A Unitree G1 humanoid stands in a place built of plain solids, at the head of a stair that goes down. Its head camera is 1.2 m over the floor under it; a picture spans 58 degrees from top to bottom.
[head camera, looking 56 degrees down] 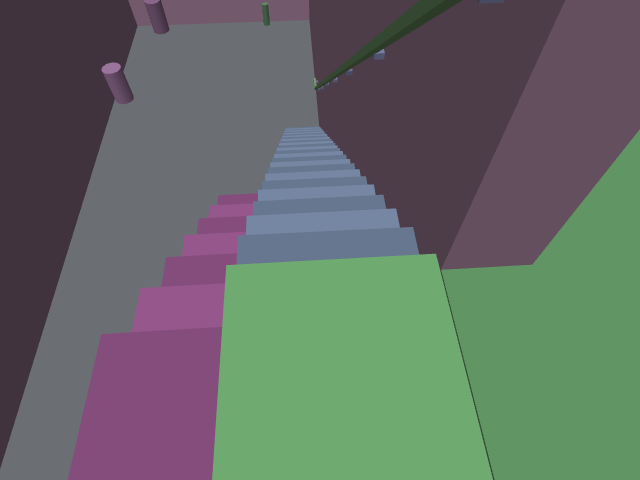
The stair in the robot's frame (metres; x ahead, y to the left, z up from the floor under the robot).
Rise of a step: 0.19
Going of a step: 0.24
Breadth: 0.69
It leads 4 degrees to the left of straight ahead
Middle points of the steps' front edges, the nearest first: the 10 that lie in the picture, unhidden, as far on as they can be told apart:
0.74 -0.04 0.00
0.97 -0.02 -0.18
1.21 -0.01 -0.37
1.45 0.01 -0.56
1.69 0.02 -0.75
1.93 0.04 -0.94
2.17 0.05 -1.13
2.41 0.07 -1.32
2.65 0.08 -1.51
2.89 0.10 -1.70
